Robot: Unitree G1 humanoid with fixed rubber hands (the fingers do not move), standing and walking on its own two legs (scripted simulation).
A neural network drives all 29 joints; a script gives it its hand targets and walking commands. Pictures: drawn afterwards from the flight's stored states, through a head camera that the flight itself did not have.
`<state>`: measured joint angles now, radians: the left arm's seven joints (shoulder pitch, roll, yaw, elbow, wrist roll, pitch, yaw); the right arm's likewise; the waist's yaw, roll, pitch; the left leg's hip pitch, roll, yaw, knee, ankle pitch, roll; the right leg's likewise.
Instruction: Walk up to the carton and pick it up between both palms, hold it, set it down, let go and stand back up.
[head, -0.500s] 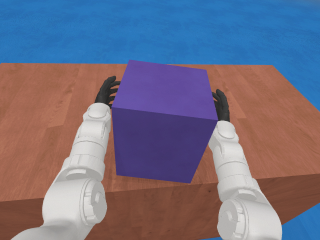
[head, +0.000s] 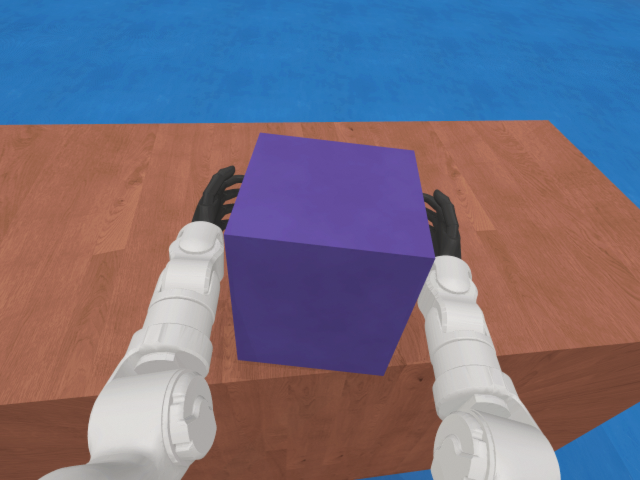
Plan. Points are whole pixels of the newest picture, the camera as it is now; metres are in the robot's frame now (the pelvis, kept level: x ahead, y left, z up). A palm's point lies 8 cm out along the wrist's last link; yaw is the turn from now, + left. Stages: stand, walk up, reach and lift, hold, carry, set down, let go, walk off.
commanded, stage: set down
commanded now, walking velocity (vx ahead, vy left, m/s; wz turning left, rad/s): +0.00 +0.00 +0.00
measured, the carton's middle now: (323, 258) +0.41 -0.06 +0.06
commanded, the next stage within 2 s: none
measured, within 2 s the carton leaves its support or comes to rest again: neither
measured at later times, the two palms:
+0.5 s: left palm (206, 231) +0.43 +0.09 +0.11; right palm (439, 258) +0.36 -0.20 +0.10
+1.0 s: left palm (206, 231) +0.43 +0.09 +0.11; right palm (438, 260) +0.36 -0.20 +0.10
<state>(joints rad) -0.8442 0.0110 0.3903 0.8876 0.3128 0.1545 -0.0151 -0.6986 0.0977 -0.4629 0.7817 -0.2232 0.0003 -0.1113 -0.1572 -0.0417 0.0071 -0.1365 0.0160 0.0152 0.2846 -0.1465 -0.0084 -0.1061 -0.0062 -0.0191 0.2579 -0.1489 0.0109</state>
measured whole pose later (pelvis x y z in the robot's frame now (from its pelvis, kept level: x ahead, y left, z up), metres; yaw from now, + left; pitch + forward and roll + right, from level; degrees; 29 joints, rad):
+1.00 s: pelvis +0.00 +0.00 +0.00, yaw -1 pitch -2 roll +0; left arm -0.81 -0.05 0.50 0.81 0.42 0.10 -0.08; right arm -0.67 0.15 -0.57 0.75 -0.33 -0.14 -0.06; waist -0.14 -0.03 0.07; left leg -0.08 0.02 0.04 0.27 -0.15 0.00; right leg -0.06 -0.02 -0.04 0.24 -0.15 0.02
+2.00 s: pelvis -0.03 -0.01 -0.01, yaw -3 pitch +10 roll -1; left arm -1.01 0.32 -0.08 1.21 -0.23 0.05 0.06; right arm -0.90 -0.20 -0.03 1.05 0.32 0.03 -0.20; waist -0.15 -0.01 -0.13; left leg -0.46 0.06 0.04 0.45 -0.16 -0.03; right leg -0.44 0.02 -0.04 0.41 -0.14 -0.02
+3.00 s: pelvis -0.03 +0.00 +0.00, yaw -4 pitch -2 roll +0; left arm -0.91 0.37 0.02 0.73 -0.20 0.49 0.00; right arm -0.79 -0.27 -0.04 0.64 0.37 0.36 -0.19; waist -0.13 -0.02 0.02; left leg -0.17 0.04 0.05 0.35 -0.15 -0.02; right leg -0.17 0.01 -0.02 0.31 -0.12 -0.01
